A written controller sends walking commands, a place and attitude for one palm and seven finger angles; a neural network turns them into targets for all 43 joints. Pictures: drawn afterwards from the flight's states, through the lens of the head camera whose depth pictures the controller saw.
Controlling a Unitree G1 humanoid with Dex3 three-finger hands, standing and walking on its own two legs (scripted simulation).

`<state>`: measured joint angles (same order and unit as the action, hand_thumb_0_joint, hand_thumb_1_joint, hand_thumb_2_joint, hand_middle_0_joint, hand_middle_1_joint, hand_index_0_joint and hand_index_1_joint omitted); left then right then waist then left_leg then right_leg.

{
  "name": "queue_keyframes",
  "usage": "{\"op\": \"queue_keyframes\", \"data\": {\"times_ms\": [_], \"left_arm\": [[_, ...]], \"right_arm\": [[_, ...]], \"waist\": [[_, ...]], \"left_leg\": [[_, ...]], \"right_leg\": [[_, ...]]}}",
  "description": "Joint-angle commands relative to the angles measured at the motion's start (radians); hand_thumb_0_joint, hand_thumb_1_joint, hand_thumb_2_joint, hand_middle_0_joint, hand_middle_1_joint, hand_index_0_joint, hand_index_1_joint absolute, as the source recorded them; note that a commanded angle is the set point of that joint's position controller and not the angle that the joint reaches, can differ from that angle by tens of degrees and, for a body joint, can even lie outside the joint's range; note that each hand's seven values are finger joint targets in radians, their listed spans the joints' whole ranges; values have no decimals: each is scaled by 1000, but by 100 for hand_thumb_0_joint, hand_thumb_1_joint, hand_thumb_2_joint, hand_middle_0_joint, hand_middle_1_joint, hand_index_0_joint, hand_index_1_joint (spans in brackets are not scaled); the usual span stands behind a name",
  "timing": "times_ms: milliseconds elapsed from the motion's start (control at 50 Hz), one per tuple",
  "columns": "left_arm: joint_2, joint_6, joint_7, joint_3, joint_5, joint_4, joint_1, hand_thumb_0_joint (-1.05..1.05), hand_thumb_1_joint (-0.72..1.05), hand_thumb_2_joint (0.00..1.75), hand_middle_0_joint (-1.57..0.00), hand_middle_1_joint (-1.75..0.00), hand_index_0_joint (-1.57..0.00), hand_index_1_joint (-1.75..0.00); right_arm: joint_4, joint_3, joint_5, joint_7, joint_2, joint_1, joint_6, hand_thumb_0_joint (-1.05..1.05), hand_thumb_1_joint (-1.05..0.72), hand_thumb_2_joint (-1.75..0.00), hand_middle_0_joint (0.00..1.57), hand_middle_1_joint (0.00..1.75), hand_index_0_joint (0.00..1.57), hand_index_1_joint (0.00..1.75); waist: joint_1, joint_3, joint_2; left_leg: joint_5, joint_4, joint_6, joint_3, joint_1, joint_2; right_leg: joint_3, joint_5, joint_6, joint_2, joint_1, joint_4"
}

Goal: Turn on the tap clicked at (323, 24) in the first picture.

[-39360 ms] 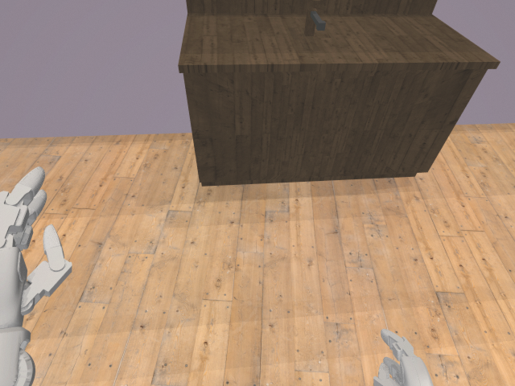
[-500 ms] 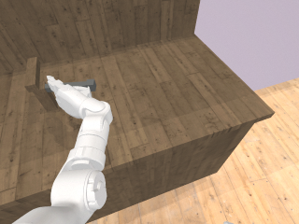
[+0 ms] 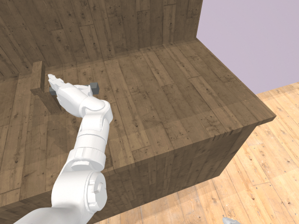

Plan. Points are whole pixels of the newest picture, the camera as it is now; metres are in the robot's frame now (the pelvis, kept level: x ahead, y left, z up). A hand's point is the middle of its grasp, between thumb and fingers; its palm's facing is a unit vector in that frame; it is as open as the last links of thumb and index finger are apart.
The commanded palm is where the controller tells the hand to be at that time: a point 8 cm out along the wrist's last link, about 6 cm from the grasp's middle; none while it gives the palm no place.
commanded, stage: lift the hand up off the lever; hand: left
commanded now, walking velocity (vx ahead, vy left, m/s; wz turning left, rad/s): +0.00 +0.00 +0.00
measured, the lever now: (94, 88) +0.52 +0.19 +0.07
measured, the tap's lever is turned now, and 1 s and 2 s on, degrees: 75 75 75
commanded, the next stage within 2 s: draw the hand back beside the body in 0.48 s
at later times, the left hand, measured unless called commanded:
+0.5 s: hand (89, 89) +0.44 +0.17 +0.14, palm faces +0.79 -0.60 -0.12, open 7.8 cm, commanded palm +0.38 +0.19 +0.14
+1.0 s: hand (66, 117) +0.33 +0.20 +0.15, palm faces +0.27 -0.94 -0.23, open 7.8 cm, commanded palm +0.30 +0.22 +0.16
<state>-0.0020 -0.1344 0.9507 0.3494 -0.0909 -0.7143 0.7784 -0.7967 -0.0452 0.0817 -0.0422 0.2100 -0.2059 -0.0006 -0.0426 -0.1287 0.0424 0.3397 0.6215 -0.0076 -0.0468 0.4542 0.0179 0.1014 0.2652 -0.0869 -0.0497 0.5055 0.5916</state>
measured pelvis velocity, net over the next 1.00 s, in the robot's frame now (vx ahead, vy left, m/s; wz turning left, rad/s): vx -0.01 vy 0.01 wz -0.05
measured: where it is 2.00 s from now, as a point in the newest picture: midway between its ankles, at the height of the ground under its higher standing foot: outside the picture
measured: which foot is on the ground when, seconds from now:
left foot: down 0.00-1.00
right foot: down 0.00-1.00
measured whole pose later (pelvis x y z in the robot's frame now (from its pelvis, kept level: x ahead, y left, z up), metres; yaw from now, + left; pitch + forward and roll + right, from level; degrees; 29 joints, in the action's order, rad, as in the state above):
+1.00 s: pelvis -0.01 +0.01 +0.02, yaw -3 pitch -4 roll +0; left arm 0.29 0.00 0.18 0.13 0.09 -0.16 0.13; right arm -0.66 -0.01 -0.04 0.04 0.25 -0.21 -0.02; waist 0.00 0.03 0.06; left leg 0.26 0.40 0.01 0.01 0.07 0.00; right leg 0.04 0.17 -0.08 -0.07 0.14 0.38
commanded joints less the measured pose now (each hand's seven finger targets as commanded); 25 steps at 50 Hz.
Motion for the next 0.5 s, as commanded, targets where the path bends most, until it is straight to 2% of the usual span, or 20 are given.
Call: {"op": "queue_keyframes", "data": {"times_ms": [0,20,40,80,120,160,180,200,220,240,280,320,340,360,380,400,420,480], "left_arm": [[123,34,-4,-73,-30,284,403,0,90,90,-15,-15,-15,-15],[146,27,-8,-54,-30,280,377,0,90,90,-15,-15,-15,-15],[113,20,-10,-89,-29,281,400,0,90,90,-15,-15,-15,-15],[74,12,-10,-128,-27,306,425,0,90,90,-15,-15,-15,-15],[120,9,-9,-95,-25,314,440,0,90,90,-15,-15,-15,-15],[71,6,-8,-145,-28,332,475,0,90,90,-15,-15,-15,-15],[57,2,-5,-156,-32,318,479,0,90,90,-15,-15,-15,-15],[47,-2,-2,-164,-33,313,482,0,90,90,-15,-15,-15,-15],[80,-6,-1,-130,-31,312,460,0,90,90,-15,-15,-15,-15],[47,-10,-3,-157,-27,322,450,0,90,90,-15,-15,-15,-15],[40,-31,-1,-152,-18,279,427,0,90,90,-15,-15,-15,-15],[102,-41,0,-90,-11,231,408,0,90,90,-15,-15,-15,-15],[84,-43,1,-99,-9,226,409,0,90,90,-15,-15,-15,-15],[93,-38,4,-94,-13,247,428,0,90,90,-15,-15,-15,-15],[76,-37,6,-109,-18,262,435,0,90,90,-15,-15,-15,-15],[90,-38,9,-98,-22,245,435,0,90,90,-15,-15,-15,-15],[135,-32,8,-62,-30,240,440,0,90,90,-15,-15,-15,-15],[97,-17,9,-104,-43,303,456,0,90,90,-15,-15,-15,-15]], "right_arm": [[121,-32,-11,10,112,47,36,0,-90,-90,20,30,20,30],[117,-35,-12,14,117,56,34,0,-90,-90,20,30,20,30],[118,-28,-14,13,112,66,35,0,-90,-90,20,30,20,30],[114,-30,-13,11,109,74,44,0,-90,-90,20,30,20,30],[106,-31,-12,18,114,86,45,0,-90,-90,20,30,20,30],[104,-28,-14,15,103,97,50,0,-90,-90,20,30,20,30],[100,-27,-11,14,102,97,53,0,-90,-90,20,30,20,30],[98,-27,-10,12,101,99,55,0,-90,-90,20,30,20,30],[96,-30,-8,15,106,101,52,0,-90,-90,20,30,20,30],[104,-28,-11,12,101,102,51,0,-90,-90,20,30,20,30],[105,-24,-12,12,100,108,45,0,-90,-90,20,30,20,30],[99,-23,-17,20,108,115,33,0,-90,-90,20,30,20,30],[109,-18,-18,18,102,120,32,0,-90,-90,20,30,20,30],[110,-17,-17,18,100,122,30,0,-90,-90,20,30,20,30],[112,-17,-15,16,95,124,31,0,-90,-90,20,30,20,30],[111,-15,-14,16,95,122,29,0,-90,-90,20,30,20,30],[105,-18,-14,21,101,123,26,0,-90,-90,20,30,20,30],[118,-19,-10,15,91,119,30,0,-90,-90,20,30,20,30]], "waist": [[4,-369,-101],[19,-349,-88],[4,-320,-91],[0,-308,-85],[12,-305,-73],[4,-305,-51],[0,-305,-63],[0,-302,-61],[17,-313,-53],[17,-329,-59],[18,-300,-91],[31,-278,-124],[29,-271,-129],[31,-293,-128],[30,-298,-111],[29,-289,-126],[37,-282,-118],[33,-341,-84]], "left_leg": [[-324,-40,4,45,-58,-4],[-313,-50,3,41,-54,-3],[-302,-55,5,44,-60,-5],[-304,-56,3,41,-86,-6],[-289,-64,-1,35,-85,-4],[-287,-64,-8,36,-101,-5],[-288,-63,-9,33,-109,-7],[-297,-61,-12,34,-116,-7],[-317,-65,-19,29,-121,-5],[-345,-65,-24,32,-133,-6],[-331,-68,-21,36,-110,-5],[-296,-83,-15,31,-84,-4],[-287,-87,-10,37,-79,-2],[-292,-83,-10,37,-82,-4],[-301,-79,-8,41,-92,-5],[-289,-78,-7,39,-79,-6],[-285,-81,-6,34,-74,-7],[-326,-66,-8,42,-100,-7]], "right_leg": [[-69,-401,86,84,-361,-71],[-66,-362,79,78,-356,-78],[-65,-335,79,79,-336,-86],[-59,-305,74,73,-314,-92],[-60,-256,68,67,-310,-99],[-55,-228,65,67,-295,-98],[-51,-215,64,64,-284,-98],[-49,-221,63,63,-280,-97],[-44,-227,58,58,-289,-91],[-41,-258,57,59,-299,-83],[-44,-269,63,66,-305,-91],[-50,-235,66,68,-314,-108],[-54,-236,70,73,-314,-113],[-57,-254,72,77,-328,-110],[-57,-267,72,75,-323,-109],[-60,-263,75,78,-322,-112],[-62,-252,73,75,-322,-113],[-63,-312,72,76,-338,-92]]}}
